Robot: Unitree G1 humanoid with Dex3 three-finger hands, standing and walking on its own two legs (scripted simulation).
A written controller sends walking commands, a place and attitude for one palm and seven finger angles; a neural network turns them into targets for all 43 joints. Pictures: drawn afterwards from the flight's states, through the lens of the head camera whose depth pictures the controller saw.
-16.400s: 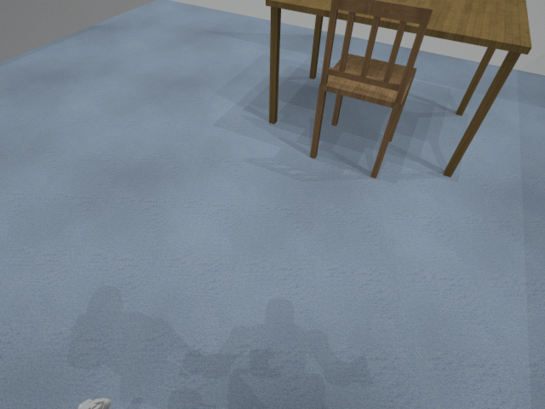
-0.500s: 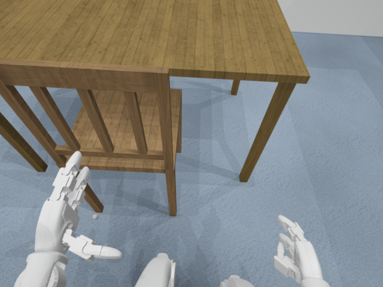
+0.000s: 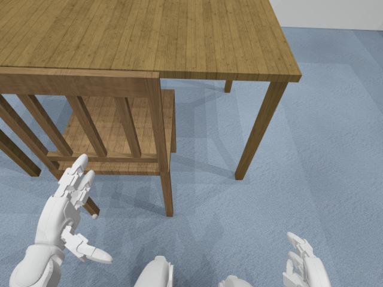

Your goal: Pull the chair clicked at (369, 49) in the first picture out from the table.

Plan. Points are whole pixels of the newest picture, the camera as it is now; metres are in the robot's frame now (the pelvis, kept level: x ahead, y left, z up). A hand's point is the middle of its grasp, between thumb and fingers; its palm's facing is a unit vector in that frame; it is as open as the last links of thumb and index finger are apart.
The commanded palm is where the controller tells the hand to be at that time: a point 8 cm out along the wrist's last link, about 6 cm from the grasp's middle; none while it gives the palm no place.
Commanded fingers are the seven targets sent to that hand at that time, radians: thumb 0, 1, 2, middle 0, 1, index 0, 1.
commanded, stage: raise the hand toward the chair's back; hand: left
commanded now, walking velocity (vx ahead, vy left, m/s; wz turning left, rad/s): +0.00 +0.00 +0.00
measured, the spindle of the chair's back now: (89, 128) +0.49 +0.30 -0.02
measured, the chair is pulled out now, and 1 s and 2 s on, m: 0.00 0.00 0.00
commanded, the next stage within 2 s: aim the fingers beside a spindle in 0.28 s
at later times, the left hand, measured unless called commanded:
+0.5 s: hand (96, 216) +0.24 +0.19 +0.04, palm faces +0.05 -1.00 -0.06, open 17.0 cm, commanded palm +0.22 +0.25 +0.04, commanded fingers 0.00 -0.50 0.30 -0.06 -0.08 -0.06 -0.08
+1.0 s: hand (108, 206) +0.27 +0.18 +0.02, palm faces +0.01 -1.00 -0.04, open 17.0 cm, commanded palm +0.25 +0.24 +0.03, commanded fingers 0.00 -0.50 0.30 -0.06 -0.08 -0.06 -0.08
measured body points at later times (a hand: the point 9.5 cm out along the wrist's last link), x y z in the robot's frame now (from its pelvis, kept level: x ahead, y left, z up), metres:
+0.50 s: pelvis +0.00 -0.01 +0.00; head +0.05 -0.01 +0.44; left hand +0.23 +0.25 +0.05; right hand +0.19 -0.24 -0.08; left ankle +0.06 +0.09 -0.66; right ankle -0.01 -0.12 -0.66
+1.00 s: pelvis -0.01 -0.01 -0.02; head +0.06 -0.01 +0.43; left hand +0.26 +0.24 +0.02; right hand +0.16 -0.26 -0.10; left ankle +0.06 +0.09 -0.66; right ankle -0.01 -0.12 -0.66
